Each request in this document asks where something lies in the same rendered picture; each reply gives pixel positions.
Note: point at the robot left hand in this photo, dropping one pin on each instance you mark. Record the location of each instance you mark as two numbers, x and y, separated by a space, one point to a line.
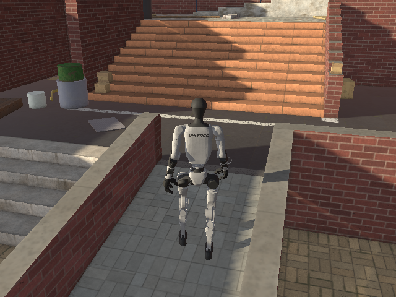
167 184

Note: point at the robot right hand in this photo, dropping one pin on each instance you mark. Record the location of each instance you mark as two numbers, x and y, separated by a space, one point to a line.
219 170

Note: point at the robot left upper arm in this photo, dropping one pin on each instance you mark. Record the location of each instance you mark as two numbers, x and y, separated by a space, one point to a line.
176 143

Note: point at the left robot shin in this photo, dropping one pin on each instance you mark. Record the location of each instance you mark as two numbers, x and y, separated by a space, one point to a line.
182 218

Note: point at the right robot forearm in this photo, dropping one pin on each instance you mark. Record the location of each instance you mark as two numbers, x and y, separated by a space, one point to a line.
224 162

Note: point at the robot right upper arm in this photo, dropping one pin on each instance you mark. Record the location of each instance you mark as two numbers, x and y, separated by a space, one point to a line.
220 141

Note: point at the robot left foot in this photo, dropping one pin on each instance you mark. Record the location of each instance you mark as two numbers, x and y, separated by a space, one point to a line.
182 241

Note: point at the left robot forearm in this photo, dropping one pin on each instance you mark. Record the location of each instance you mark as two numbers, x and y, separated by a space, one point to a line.
171 167

